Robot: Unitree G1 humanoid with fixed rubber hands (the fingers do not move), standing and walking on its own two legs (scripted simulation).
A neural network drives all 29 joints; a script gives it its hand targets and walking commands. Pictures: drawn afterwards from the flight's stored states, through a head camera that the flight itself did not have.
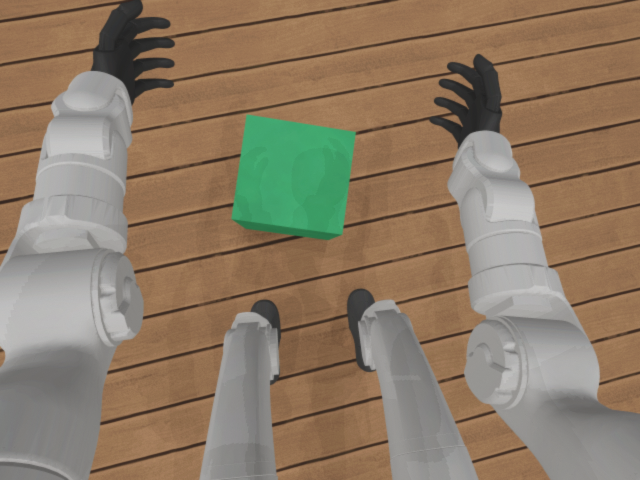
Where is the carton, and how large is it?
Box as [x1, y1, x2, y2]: [231, 114, 355, 239]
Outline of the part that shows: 247,114 231,218 245,228 323,239 329,239 341,234 355,132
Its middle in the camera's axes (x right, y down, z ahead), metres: -0.06 -0.12 +0.86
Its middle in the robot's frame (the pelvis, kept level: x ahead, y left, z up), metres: +0.49 +0.01 -0.52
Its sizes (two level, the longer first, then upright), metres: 0.210 0.200 0.250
